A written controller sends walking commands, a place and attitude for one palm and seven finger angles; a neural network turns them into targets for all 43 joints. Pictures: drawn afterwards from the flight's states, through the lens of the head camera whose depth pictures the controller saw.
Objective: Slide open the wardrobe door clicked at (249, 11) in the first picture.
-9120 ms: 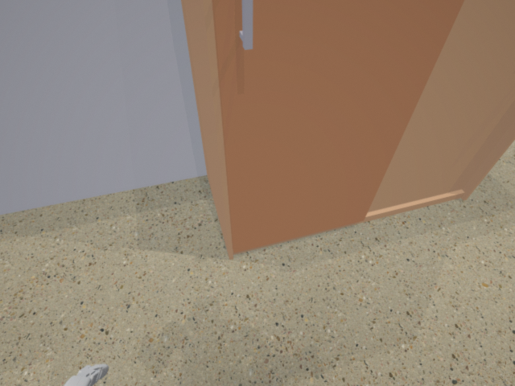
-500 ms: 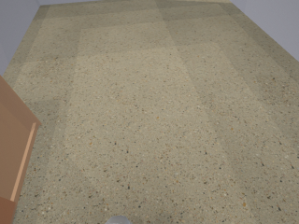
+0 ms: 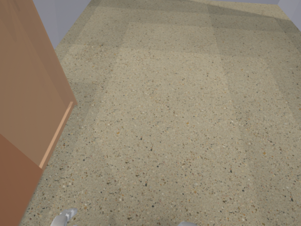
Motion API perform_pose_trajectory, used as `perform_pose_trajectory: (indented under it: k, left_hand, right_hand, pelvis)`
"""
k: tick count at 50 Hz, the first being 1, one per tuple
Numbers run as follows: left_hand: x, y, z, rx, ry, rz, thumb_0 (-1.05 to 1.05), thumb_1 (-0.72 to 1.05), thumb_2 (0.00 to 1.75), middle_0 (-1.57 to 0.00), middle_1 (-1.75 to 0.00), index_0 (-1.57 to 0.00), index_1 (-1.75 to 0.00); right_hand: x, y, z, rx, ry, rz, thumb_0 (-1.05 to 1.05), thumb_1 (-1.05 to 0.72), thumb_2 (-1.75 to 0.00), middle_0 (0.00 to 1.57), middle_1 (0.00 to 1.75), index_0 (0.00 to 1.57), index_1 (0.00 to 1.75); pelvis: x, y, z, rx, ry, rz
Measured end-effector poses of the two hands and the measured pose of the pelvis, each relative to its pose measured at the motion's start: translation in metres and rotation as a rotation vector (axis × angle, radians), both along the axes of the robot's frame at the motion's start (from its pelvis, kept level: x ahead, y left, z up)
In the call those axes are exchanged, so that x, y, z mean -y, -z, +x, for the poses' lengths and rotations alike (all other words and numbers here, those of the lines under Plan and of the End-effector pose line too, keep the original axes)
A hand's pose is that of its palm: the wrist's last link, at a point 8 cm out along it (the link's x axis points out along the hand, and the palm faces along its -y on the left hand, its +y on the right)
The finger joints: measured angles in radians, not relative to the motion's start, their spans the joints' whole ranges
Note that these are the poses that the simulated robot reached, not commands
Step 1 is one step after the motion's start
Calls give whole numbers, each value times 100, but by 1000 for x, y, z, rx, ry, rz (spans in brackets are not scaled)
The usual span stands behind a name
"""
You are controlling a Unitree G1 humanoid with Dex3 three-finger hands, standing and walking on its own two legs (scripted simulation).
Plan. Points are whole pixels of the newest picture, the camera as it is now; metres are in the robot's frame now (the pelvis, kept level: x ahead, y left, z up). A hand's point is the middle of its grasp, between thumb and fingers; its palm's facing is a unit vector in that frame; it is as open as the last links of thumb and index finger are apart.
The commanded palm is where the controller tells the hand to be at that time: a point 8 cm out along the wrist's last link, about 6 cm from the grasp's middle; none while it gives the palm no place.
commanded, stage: turn to face it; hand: left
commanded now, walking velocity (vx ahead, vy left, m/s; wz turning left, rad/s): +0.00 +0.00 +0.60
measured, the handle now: out of the picture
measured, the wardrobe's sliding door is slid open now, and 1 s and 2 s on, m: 0.00 0.00 0.00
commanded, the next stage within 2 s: none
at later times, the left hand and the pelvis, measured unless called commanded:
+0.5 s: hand out of the picture -0.04 +0.17 -0.15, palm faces +0.34 -0.90 -0.27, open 7.3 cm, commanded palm none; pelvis -0.03 -0.04 +0.00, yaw +19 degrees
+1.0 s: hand out of the picture -0.10 +0.25 -0.16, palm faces +0.59 -0.76 -0.25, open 7.3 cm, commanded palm none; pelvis -0.06 +0.00 +0.00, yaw +36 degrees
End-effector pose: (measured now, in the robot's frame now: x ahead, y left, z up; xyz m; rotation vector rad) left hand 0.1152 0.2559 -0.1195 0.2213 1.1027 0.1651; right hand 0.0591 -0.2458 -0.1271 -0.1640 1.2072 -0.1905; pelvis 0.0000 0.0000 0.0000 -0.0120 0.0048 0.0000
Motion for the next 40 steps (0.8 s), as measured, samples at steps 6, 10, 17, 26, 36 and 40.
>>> perform_pose_trajectory:
  k: [6,10,17,26,36,40]
  left_hand:
    - [28,-11,-1,87,-28,33,0,91,90,-20,-30,-20,-30]
    - [42,-21,-29,83,-74,53,0,91,90,-20,-30,-21,-30]
    - [52,-23,-90,13,-203,46,0,91,90,-20,-30,-21,-30]
    - [47,2,-187,-123,-389,-13,0,91,90,-20,-30,-21,-30]
    - [8,38,-278,-245,-577,-74,0,91,90,-20,-30,-21,-30]
    - [-5,26,-275,-184,-603,-74,1,91,90,-20,-30,-20,-29]
  right_hand:
    - [27,26,-19,-67,-21,39,0,-91,-90,20,30,21,30]
    - [46,30,-19,-96,-55,47,0,-91,-90,20,30,21,30]
    - [62,22,-2,-113,-153,34,0,-91,-90,20,30,20,30]
    - [29,10,54,-82,-342,-17,0,-91,-90,20,30,20,30]
    - [-68,-15,112,119,-565,-58,0,-91,-90,20,30,20,30]
    - [-87,-25,106,118,-600,-57,0,-91,-90,20,30,20,30]
  pelvis:
    - [28,10,-9,-5,-74,22]
    - [41,6,-14,20,-135,36]
    - [51,-3,-18,36,-235,62]
    - [38,0,-31,23,-353,47]
    - [-1,11,-52,18,-462,-3]
    - [-8,0,-58,23,-511,-24]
